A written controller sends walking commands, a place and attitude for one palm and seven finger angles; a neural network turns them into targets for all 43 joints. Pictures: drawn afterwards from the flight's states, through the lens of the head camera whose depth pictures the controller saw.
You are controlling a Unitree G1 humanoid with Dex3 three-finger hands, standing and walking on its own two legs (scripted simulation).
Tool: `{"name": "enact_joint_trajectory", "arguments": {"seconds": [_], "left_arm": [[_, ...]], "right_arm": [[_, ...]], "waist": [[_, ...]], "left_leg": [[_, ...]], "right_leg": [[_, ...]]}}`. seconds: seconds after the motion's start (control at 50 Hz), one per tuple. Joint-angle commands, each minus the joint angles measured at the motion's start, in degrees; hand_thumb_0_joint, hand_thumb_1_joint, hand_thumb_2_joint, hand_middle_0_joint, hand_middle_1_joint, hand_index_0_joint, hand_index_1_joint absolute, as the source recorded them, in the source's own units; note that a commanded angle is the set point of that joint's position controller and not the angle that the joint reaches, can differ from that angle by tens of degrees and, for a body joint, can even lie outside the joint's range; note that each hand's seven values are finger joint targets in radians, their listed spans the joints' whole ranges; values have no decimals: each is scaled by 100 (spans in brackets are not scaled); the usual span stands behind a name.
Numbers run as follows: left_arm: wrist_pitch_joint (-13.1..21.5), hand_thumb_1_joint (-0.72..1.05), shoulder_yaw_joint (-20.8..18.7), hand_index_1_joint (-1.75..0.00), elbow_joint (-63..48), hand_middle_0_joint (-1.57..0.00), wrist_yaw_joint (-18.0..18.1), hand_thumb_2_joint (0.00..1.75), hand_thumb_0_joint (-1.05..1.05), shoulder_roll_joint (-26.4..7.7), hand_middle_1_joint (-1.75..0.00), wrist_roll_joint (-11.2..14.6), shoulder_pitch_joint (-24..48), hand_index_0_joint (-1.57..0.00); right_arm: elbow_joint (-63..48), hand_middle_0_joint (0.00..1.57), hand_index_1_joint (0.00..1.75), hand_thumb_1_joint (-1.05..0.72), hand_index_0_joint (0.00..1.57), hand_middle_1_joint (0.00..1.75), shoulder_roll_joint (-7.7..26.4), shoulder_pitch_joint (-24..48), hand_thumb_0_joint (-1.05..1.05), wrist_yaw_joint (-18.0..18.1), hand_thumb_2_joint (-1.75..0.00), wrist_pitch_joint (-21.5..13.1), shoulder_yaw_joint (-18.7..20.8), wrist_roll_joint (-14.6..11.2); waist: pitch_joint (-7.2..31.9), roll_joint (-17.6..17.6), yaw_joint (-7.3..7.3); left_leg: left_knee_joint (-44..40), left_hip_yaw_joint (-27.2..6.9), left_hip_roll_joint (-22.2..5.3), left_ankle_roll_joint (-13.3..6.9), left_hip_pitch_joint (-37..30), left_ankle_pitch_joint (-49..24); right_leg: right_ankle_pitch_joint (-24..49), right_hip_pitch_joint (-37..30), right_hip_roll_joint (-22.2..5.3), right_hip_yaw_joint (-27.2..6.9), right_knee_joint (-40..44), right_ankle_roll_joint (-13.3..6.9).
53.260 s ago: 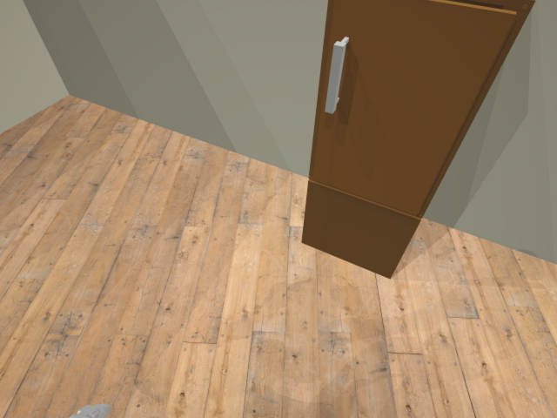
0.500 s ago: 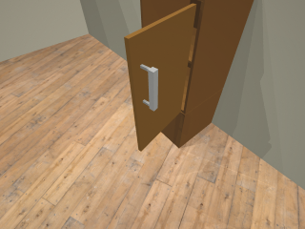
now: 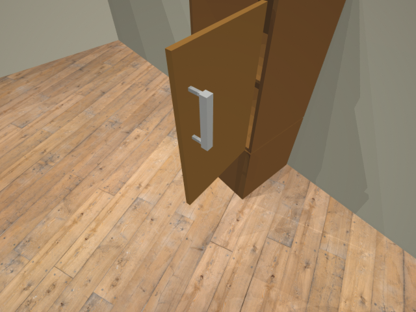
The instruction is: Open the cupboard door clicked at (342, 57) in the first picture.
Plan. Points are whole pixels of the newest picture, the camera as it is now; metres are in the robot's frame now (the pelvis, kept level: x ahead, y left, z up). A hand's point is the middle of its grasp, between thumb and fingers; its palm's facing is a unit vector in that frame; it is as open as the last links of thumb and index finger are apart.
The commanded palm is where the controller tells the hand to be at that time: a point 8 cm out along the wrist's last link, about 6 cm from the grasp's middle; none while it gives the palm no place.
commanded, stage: look to check the result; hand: left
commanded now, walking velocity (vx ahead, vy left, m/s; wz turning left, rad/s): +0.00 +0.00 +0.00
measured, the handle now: (200, 119) +0.55 +0.05 +0.05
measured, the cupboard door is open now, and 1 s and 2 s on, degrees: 100 100 100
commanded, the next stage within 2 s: stand and wait in 0.36 s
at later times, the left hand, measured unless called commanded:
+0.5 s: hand out of the picture +0.00 +0.15 -0.17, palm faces +0.06 -0.98 -0.18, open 7.4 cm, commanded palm none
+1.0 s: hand out of the picture +0.00 +0.14 -0.17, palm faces +0.05 -0.98 -0.18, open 7.4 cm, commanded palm none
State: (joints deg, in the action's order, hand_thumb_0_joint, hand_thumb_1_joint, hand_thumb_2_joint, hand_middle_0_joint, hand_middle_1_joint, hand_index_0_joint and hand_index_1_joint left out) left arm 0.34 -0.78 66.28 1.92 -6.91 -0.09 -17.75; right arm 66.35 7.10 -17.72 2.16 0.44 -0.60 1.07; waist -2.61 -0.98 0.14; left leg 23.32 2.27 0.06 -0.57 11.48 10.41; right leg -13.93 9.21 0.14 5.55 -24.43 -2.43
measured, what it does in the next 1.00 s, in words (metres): stands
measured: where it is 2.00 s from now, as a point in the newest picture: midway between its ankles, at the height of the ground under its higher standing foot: outside the picture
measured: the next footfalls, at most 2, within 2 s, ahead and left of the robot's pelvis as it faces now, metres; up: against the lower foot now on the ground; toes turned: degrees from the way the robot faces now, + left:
none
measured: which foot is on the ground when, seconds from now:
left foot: down 0.00-1.00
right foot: down 0.00-1.00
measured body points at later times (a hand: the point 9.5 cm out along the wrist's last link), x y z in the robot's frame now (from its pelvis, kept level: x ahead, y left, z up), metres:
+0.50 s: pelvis +0.02 -0.01 +0.00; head +0.03 -0.02 +0.45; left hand +0.00 +0.20 -0.16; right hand +0.00 -0.22 -0.17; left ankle +0.02 +0.11 -0.74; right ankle +0.00 -0.09 -0.74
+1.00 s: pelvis +0.03 -0.02 +0.00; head +0.04 -0.03 +0.45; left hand +0.00 +0.19 -0.16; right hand +0.01 -0.23 -0.17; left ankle +0.02 +0.11 -0.74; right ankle +0.00 -0.09 -0.74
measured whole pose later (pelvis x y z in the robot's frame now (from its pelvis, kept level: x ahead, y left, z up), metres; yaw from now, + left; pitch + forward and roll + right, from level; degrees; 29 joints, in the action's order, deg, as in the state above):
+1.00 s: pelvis +0.03 -0.02 +0.00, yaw +0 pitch -1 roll +1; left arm 0.9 -0.3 66.1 2.0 -6.7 0.1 -17.3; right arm 67.0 7.3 -15.4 2.6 0.4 -0.7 0.9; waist -2.9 -0.7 -0.1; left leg 21.9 1.9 -1.4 1.1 8.7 12.0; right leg -15.0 6.0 1.8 5.7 -21.8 -3.7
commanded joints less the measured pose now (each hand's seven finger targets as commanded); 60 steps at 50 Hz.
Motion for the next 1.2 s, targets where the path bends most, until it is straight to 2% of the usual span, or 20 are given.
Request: {"name": "enact_joint_trajectory", "arguments": {"seconds": [0.0, 0.16, 0.22, 0.28, 0.32, 0.44, 0.68, 0.78, 0.82, 0.9, 0.94, 1.18], "left_arm": [[76, 90, -55, -30, -62, -20, 48, 90, 0, -527, -30, -21, -403, -20], [84, 90, -42, -30, -60, -20, 52, 90, 0, -553, -30, -18, -414, -20], [97, 90, -49, -30, -77, -20, 56, 90, 0, -536, -30, -17, -434, -20], [103, 90, -42, -30, -68, -20, 49, 90, 0, -526, -30, -16, -414, -20], [116, 90, -48, -30, -79, -20, 59, 90, 0, -530, -30, -20, -423, -20], [105, 90, -41, -30, -75, -20, 60, 90, 0, -526, -30, -20, -397, -20], [123, 90, -38, -30, -72, -20, 62, 90, 0, -546, -30, -12, -442, -20], [121, 90, -39, -30, -70, -20, 63, 90, 0, -540, -30, -12, -450, -20], [129, 90, -40, -30, -66, -20, 70, 90, 0, -533, -30, -15, -468, -20], [118, 90, -35, -30, -56, -20, 60, 90, 0, -540, -30, -9, -433, -20], [123, 90, -32, -30, -54, -20, 65, 90, 0, -544, -30, -12, -447, -20], [127, 90, -48, -30, -82, -20, 75, 90, 0, -574, -30, -9, -473, -20]], "right_arm": [[-80, 20, 30, -90, 20, 30, 425, -406, 0, 15, -90, -30, 72, 16], [-58, 20, 30, -90, 20, 30, 416, -357, 0, 7, -90, -7, 69, 19], [-75, 20, 30, -90, 20, 30, 450, -341, 0, 17, -90, -18, 77, 10], [-59, 20, 30, -90, 20, 30, 447, -309, 0, 26, -90, -36, 73, 15], [-68, 20, 30, -90, 20, 30, 460, -293, 0, 35, -90, -42, 79, -2], [-37, 20, 30, -90, 20, 30, 433, -271, 0, 38, -90, -33, 78, 6], [-22, 20, 30, -90, 20, 30, 457, -240, 0, 54, -90, -38, 76, 6], [-14, 20, 30, -90, 20, 30, 459, -222, 0, 61, -90, -34, 79, 6], [-37, 20, 30, -90, 20, 30, 489, -219, 0, 63, -90, -27, 83, -2], [-19, 20, 30, -90, 20, 30, 472, -217, 0, 61, -90, -30, 74, 8], [-19, 20, 30, -90, 20, 30, 477, -230, 0, 61, -90, -30, 79, 4], [-12, 20, 30, -90, 20, 30, 458, -233, 0, 73, -90, -25, 92, 1]], "waist": [[-273, 62, 29], [-348, 55, 28], [-266, 87, 15], [-183, -24, 23], [-140, 62, 13], [-273, 90, 22], [-163, 69, 9], [-221, 45, 5], [-218, 137, -1], [-236, 43, 7], [-204, 141, 9], [-221, 132, -4]], "left_leg": [[-450, -494, -536, -112, 14, -258], [-400, -432, -511, -83, -21, -250], [-365, -430, -532, -86, -82, -380], [-387, -458, -549, -87, -126, -516], [-359, -437, -568, -87, -161, -636], [-392, -435, -561, -78, -138, -585], [-360, -391, -572, -67, -261, -777], [-365, -376, -575, -61, -269, -737], [-348, -371, -579, -63, -296, -726], [-396, -372, -586, -55, -281, -685], [-372, -373, -581, -59, -295, -673], [-332, -314, -562, -41, -282, -693]], "right_leg": [[159, 231, -657, -702, 689, -42], [77, 263, -676, -741, 804, -45], [220, 205, -654, -704, 787, -40], [440, 125, -655, -723, 735, -37], [620, 52, -652, -697, 739, -24], [601, 87, -662, -701, 763, -15], [1085, -71, -686, -705, 748, 7], [1071, -58, -676, -717, 776, 12], [1058, -43, -655, -710, 796, 24], [932, -44, -655, -737, 800, -4], [959, -69, -664, -724, 814, 13], [1346, -139, -689, -741, 799, 86]]}}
